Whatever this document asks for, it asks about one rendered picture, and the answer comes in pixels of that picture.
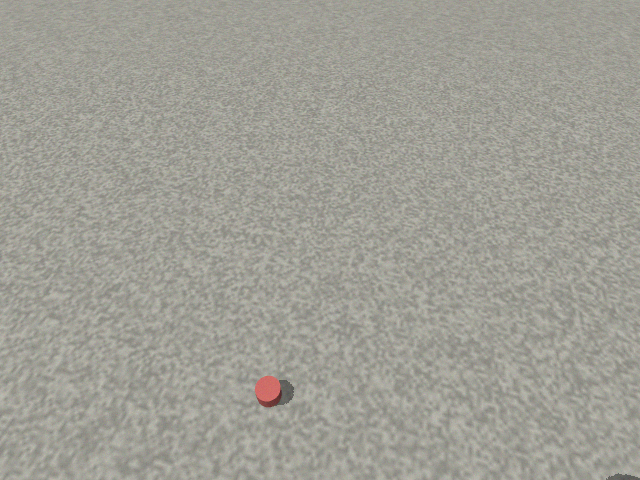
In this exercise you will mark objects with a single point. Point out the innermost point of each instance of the tin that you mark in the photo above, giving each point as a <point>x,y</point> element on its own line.
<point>268,391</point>

